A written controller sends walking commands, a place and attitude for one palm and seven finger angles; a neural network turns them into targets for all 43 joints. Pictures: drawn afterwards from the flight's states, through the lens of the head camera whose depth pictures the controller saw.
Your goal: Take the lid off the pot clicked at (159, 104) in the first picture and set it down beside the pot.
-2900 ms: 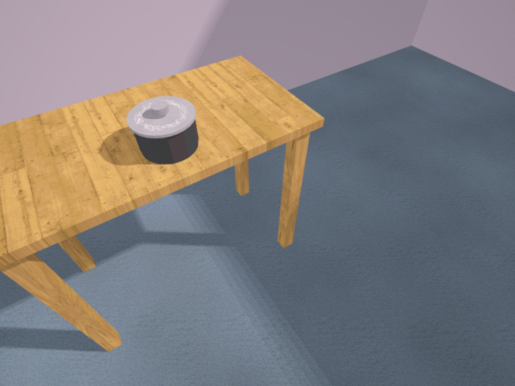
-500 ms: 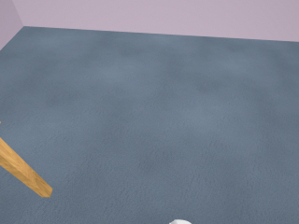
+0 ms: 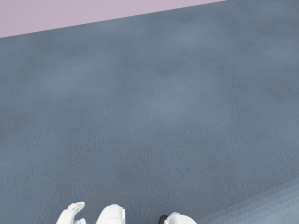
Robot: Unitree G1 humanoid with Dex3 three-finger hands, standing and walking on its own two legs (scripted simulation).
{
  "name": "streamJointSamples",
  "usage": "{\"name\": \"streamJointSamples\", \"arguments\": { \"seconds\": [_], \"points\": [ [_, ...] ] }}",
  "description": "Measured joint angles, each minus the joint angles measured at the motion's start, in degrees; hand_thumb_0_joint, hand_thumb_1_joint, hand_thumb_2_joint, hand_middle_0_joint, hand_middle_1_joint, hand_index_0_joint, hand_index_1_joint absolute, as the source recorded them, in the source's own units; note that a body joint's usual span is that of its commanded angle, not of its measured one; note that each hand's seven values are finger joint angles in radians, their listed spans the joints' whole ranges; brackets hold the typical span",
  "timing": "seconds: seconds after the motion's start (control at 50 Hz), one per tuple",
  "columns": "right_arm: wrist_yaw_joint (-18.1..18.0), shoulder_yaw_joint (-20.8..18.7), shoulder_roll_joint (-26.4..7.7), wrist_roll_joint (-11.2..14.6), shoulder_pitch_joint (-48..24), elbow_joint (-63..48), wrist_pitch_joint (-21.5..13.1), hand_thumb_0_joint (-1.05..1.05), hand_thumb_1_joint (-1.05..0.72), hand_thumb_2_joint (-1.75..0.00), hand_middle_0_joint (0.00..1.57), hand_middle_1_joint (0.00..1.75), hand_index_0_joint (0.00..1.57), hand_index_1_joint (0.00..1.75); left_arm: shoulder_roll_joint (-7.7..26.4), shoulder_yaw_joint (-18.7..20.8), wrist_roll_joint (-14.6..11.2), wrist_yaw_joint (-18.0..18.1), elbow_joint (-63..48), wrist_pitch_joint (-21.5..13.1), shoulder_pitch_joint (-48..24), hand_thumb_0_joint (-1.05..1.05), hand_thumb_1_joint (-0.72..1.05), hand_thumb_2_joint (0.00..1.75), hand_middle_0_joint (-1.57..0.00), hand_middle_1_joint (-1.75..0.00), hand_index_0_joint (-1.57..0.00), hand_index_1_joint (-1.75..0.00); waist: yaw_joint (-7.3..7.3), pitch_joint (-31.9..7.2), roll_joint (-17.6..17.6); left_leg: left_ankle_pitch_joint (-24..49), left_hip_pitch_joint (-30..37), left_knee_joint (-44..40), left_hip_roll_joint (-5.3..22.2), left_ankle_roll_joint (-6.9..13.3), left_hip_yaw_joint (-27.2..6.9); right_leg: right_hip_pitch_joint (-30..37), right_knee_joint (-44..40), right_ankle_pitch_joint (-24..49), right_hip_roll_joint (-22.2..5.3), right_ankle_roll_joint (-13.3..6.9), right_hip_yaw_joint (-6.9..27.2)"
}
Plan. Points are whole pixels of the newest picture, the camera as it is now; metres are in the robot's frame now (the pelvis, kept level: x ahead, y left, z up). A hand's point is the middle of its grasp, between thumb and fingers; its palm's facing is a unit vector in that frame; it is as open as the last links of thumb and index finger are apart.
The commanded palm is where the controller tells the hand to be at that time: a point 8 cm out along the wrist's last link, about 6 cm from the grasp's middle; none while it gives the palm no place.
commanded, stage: walk to a spot facing it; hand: left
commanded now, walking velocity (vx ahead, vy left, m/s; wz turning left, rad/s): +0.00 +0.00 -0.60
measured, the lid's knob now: out of the picture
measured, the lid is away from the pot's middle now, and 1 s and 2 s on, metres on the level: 0.00 0.00 0.00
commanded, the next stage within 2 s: turn to face it in 0.46 s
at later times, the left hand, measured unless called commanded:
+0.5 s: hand (78, 211) +0.17 +0.23 -0.15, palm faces -0.28 -0.93 -0.23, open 7.4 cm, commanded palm none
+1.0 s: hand (106, 193) +0.22 +0.15 -0.17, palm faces -0.25 -0.95 -0.18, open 7.4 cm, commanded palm none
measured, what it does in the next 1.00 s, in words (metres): steps on the spot: left foot, then right foot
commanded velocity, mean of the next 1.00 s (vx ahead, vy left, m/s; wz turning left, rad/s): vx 0.00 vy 0.00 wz -0.04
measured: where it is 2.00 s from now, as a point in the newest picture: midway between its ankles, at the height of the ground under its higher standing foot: outside the picture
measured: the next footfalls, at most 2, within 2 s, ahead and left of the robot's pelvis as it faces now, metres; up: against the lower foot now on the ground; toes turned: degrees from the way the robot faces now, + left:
left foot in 0.20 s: +0.10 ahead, +0.15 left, +0.00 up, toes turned -4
right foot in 0.60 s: +0.04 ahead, -0.11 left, +0.00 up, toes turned -29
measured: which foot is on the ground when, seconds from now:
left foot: up 0.00-0.18, down 0.20-0.58, up 0.60-0.88, down 0.90-1.00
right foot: down 0.00-0.20, up 0.22-0.58, down 0.60-0.92, up 0.94-1.00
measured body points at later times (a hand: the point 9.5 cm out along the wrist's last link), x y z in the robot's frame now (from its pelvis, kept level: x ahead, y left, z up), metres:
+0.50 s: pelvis +0.05 +0.04 +0.02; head +0.09 +0.03 +0.46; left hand +0.19 +0.28 -0.13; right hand +0.04 -0.23 -0.12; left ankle +0.06 +0.16 -0.72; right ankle +0.01 -0.10 -0.68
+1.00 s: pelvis +0.06 +0.01 +0.00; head +0.10 +0.02 +0.45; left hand +0.24 +0.20 -0.15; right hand +0.00 -0.21 -0.15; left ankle +0.12 +0.09 -0.72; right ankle -0.01 -0.09 -0.68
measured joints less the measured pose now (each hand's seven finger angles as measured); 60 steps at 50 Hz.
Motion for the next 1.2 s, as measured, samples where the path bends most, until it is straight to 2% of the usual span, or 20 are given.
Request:
{"name": "streamJointSamples", "arguments": {
  "seconds": [0.1,0.18,0.2,0.26,0.3,0.36,0.46,0.54,0.58,0.6,0.64,0.68,0.72,0.88,0.9,0.92,0.96,1.04,1.1,1.2],
  "points": [
    [0.6,0.3,0.2,0.1,-4.4,-3.3,-0.3,0.00,-0.91,-0.90,0.19,0.30,0.20,0.30,0.3,0.3,0.3,-0.6,-0.2,1.1,3.0,0.01,0.90,0.90,-0.20,-0.30,-0.20,-0.30,2.54,-2.5,-1.0,1.3,2.1,-12.3,-2.6,0.6,-1.0,0.4,-1.6,0.6,0.9,1.1,4.3],
    [0.5,0.7,0.4,0.6,-5.1,-4.7,-1.0,0.00,-0.91,-0.90,0.19,0.30,0.20,0.30,1.0,0.9,0.1,-0.8,-1.1,1.7,5.5,0.01,0.90,0.90,-0.20,-0.30,-0.20,-0.30,4.21,-4.2,-2.0,3.5,9.4,-26.6,-5.4,1.6,-0.7,-0.4,-0.7,0.2,1.8,2.6,7.3],
    [0.3,0.8,0.4,0.6,-4.8,-5.0,-1.4,0.00,-0.90,-0.90,0.19,0.30,0.20,0.30,1.3,1.1,-0.1,-0.8,-1.3,1.9,6.1,0.01,0.90,0.90,-0.20,-0.30,-0.20,-0.30,4.19,-4.6,-2.2,5.6,10.8,-30.1,-5.7,2.6,-0.6,-1.1,0.5,-0.9,2.1,3.2,7.9],
    [0.2,1.4,1.1,0.1,-3.9,-5.1,-1.4,0.00,-0.90,-0.90,0.20,0.30,0.20,0.30,2.5,2.1,0.2,-1.4,-0.8,2.5,6.8,0.01,0.90,0.90,-0.20,-0.30,-0.20,-0.30,4.44,-4.1,-3.4,7.3,12.1,-30.8,-5.4,4.5,1.5,-5.4,14.5,-12.1,1.3,5.9,6.8],
    [0.1,1.6,1.3,-0.1,-3.1,-4.7,-1.2,0.00,-0.90,-0.90,0.20,0.30,0.20,0.30,3.1,2.7,0.4,-1.9,-0.5,2.5,7.5,0.01,0.90,0.90,-0.20,-0.30,-0.20,-0.30,4.62,-3.8,-3.6,7.7,14.1,-33.0,-4.7,4.6,3.0,-7.8,24.1,-12.7,-0.1,7.4,5.2],
    [0.1,1.6,1.2,-0.1,-2.0,-3.8,-1.1,0.00,-0.90,-0.90,0.20,0.30,0.21,0.30,3.5,3.1,0.2,-2.2,0.1,2.7,8.5,0.01,0.91,0.90,-0.20,-0.30,-0.20,-0.30,4.65,-3.5,-3.1,8.2,16.5,-35.7,-3.5,4.6,5.2,-8.3,29.2,-12.2,-2.6,8.9,3.6],
    [0.4,0.8,0.5,-0.1,0.0,-2.4,-1.3,0.00,-0.90,-0.90,0.20,0.30,0.21,0.30,3.3,2.7,0.0,-2.3,1.3,3.4,8.1,0.01,0.91,0.90,-0.20,-0.30,-0.19,-0.30,3.46,-2.7,-1.5,7.0,18.5,-36.0,-1.0,3.8,8.7,-3.9,20.9,-13.7,-5.6,9.5,1.3],
    [0.7,-0.1,-0.7,-0.2,1.5,-0.9,-1.0,0.00,-0.90,-0.90,0.20,0.30,0.21,0.30,2.9,2.0,0.0,-2.3,1.3,2.9,5.9,0.01,0.91,0.90,-0.20,-0.30,-0.19,-0.30,2.08,-1.7,-0.1,4.6,18.4,-32.7,1.4,2.3,11.4,1.1,10.5,-13.9,-5.5,8.2,-0.4],
    [0.9,-0.6,-1.6,-0.1,2.8,-0.4,-0.8,0.00,-0.90,-0.90,0.20,0.30,0.21,0.30,2.8,1.7,0.0,-2.3,0.7,2.0,4.9,0.01,0.91,0.90,-0.20,-0.30,-0.19,-0.30,1.52,-1.7,0.6,2.3,17.3,-28.7,2.8,1.2,12.2,5.0,2.4,-8.2,-4.8,7.0,-1.5],
    [0.9,-0.9,-2.1,0.1,3.5,0.0,-0.5,0.00,-0.90,-0.90,0.20,0.30,0.21,0.30,2.8,1.5,0.2,-2.1,0.5,1.0,4.2,0.01,0.91,0.90,-0.20,-0.30,-0.19,-0.30,1.25,-1.7,0.9,1.0,15.5,-24.8,3.5,1.1,11.6,5.6,0.8,-4.2,-4.6,5.6,-1.5],
    [0.2,-1.2,-3.3,0.5,3.5,1.7,0.7,0.00,-0.90,-0.90,0.20,0.30,0.20,0.30,1.8,0.9,0.0,-1.1,0.6,-0.4,2.5,0.01,0.91,0.90,-0.20,-0.30,-0.19,-0.30,0.30,-1.0,2.6,-5.3,10.8,-14.4,2.8,1.2,5.5,5.2,3.5,-6.9,-3.9,3.9,-2.2],
    [-0.4,-1.2,-3.6,0.6,3.5,3.6,1.7,0.00,-0.90,-0.90,0.19,0.30,0.20,0.30,0.8,0.4,0.1,-0.2,0.7,-1.0,1.8,0.01,0.91,0.90,-0.20,-0.30,-0.20,-0.30,0.07,-1.4,2.7,-7.1,7.0,-6.7,0.5,1.5,1.5,6.0,3.2,-9.1,-3.9,3.3,-2.1],
    [-0.4,-1.1,-3.4,0.6,3.8,4.8,1.8,0.00,-0.91,-0.90,0.19,0.30,0.20,0.30,0.0,-0.3,0.3,0.4,1.3,-1.0,1.4,0.00,0.91,0.90,-0.20,-0.30,-0.20,-0.30,-0.33,-2.1,2.4,-5.4,5.3,-4.7,-1.1,1.6,0.0,7.3,1.4,-8.9,-4.2,3.5,-2.0],
    [1.1,0.4,1.2,0.5,6.5,6.1,1.0,0.00,-0.91,-0.90,0.19,0.30,0.20,0.30,-2.0,-1.4,0.0,0.8,2.6,-0.4,-0.1,0.00,0.90,0.90,-0.20,-0.30,-0.20,-0.30,-1.51,-3.5,-0.7,3.3,9.4,-21.4,-4.0,1.3,3.8,10.8,1.0,-10.4,-6.7,4.6,-6.2],
    [1.3,0.4,1.6,0.5,6.9,5.8,0.9,0.00,-0.91,-0.90,0.19,0.30,0.20,0.30,-2.2,-1.3,-0.1,0.8,2.4,-0.2,0.0,0.00,0.90,0.90,-0.20,-0.30,-0.20,-0.30,-1.48,-3.5,-0.8,6.4,10.6,-24.8,-4.1,1.6,4.3,10.5,2.4,-11.3,-7.0,5.0,-7.0],
    [1.5,0.4,1.9,0.3,7.1,5.6,0.7,0.00,-0.91,-0.90,0.19,0.30,0.20,0.30,-2.2,-1.1,-0.3,0.8,2.2,0.0,0.2,0.00,0.90,0.90,-0.21,-0.30,-0.20,-0.30,-1.44,-3.8,-1.0,6.3,10.8,-26.2,-4.6,4.1,4.3,9.6,4.3,-12.5,-7.5,5.4,-7.6],
    [1.6,0.4,3.0,-0.1,6.7,4.9,0.3,0.00,-0.90,-0.90,0.19,0.30,0.20,0.30,-1.8,-0.4,-0.5,1.0,2.0,1.0,0.6,0.00,0.90,0.90,-0.21,-0.30,-0.20,-0.30,-1.27,-3.8,-2.2,5.1,9.3,-24.9,-5.7,6.7,4.0,5.9,12.0,-18.8,-7.7,6.7,-5.2],
    [0.9,0.3,3.9,-0.3,5.8,3.7,-0.5,0.00,-0.90,-0.90,0.20,0.30,0.20,0.30,-1.0,0.8,-0.3,0.9,2.8,2.0,1.1,0.00,0.90,0.90,-0.20,-0.30,-0.20,-0.30,-1.11,-3.5,-2.2,8.1,9.4,-29.2,-7.1,6.9,2.6,-1.3,26.8,-18.1,-6.2,7.8,0.4],
    [0.9,0.2,3.2,-0.2,4.9,3.2,-0.5,0.00,-0.90,-0.90,0.20,0.30,0.20,0.30,-0.6,1.2,-0.5,0.8,2.8,1.9,1.8,0.01,0.91,0.90,-0.20,-0.30,-0.20,-0.30,-0.53,-3.4,-1.3,10.8,10.3,-33.2,-7.7,6.9,1.1,-2.3,25.3,-16.6,-6.0,8.6,1.8],
    [1.2,-0.9,0.9,-0.2,3.2,2.1,0.1,0.00,-0.90,-0.90,0.20,0.30,0.21,0.30,0.2,1.5,-0.7,0.9,1.9,2.0,2.5,0.01,0.91,0.90,-0.20,-0.30,-0.20,-0.30,-0.33,-3.4,0.6,13.1,10.0,-35.2,-8.1,5.8,-2.6,0.1,15.5,-16.1,-5.4,8.7,2.9]
  ]
}}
